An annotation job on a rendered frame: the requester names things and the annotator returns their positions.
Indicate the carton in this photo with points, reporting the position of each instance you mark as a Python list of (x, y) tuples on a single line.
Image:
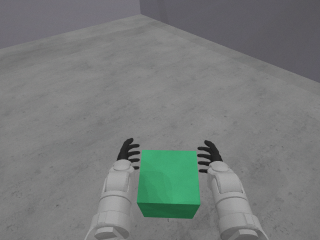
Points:
[(168, 184)]

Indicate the left robot forearm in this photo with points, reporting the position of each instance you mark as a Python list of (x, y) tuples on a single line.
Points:
[(113, 214)]

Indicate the left robot hand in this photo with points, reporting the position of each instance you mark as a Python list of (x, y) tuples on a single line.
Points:
[(124, 154)]

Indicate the right robot hand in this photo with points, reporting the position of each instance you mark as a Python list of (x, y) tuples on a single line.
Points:
[(214, 155)]

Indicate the right robot forearm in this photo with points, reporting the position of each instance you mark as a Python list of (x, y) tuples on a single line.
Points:
[(236, 220)]

